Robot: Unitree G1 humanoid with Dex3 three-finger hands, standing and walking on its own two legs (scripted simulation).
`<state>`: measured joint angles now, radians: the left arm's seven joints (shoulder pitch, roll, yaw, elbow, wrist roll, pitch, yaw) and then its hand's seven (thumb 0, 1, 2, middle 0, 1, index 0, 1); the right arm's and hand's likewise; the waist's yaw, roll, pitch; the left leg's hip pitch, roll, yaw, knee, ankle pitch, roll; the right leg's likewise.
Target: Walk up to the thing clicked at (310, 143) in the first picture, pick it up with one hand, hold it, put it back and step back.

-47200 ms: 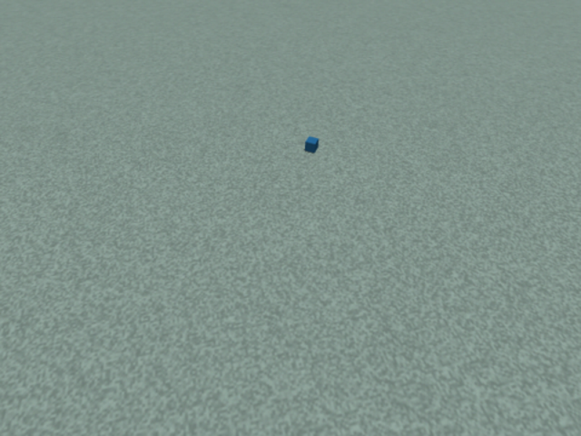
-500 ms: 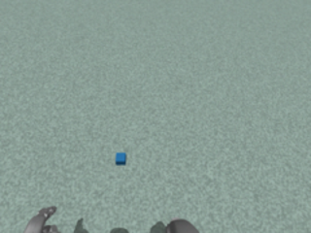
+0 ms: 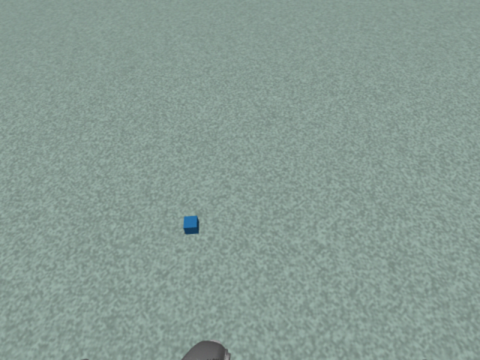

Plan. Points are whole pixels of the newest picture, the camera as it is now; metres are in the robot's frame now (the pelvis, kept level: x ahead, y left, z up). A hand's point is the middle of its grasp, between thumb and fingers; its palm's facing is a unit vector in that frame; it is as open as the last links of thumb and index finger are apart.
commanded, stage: step back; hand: left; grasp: from above
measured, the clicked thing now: (191, 225) +0.77 +0.29 -0.73
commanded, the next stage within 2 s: stand in 1.92 s
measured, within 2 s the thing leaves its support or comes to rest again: neither
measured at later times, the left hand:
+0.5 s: hand out of the picture -0.09 +0.23 -0.15, palm faces +0.01 -0.91 -0.42, open 7.4 cm
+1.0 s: hand out of the picture -0.25 +0.24 -0.14, palm faces +0.13 -0.91 -0.41, open 7.4 cm
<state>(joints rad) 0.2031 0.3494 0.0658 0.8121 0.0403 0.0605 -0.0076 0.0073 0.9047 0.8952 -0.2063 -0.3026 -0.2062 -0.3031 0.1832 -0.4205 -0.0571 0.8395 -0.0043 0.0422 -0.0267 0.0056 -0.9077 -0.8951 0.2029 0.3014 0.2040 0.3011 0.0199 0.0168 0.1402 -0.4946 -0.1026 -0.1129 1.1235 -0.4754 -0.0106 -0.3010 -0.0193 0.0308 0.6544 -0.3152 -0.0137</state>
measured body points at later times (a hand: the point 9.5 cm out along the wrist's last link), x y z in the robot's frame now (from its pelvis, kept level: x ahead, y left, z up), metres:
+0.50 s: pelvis -0.18 -0.05 -0.01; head -0.12 -0.05 +0.43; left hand -0.09 +0.28 -0.12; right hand -0.03 -0.36 -0.12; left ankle -0.08 +0.10 -0.73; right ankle -0.20 -0.17 -0.73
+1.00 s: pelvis -0.27 -0.06 +0.00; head -0.27 -0.06 +0.45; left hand -0.26 +0.28 -0.11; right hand -0.18 -0.35 -0.12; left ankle -0.28 +0.08 -0.73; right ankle -0.22 -0.17 -0.71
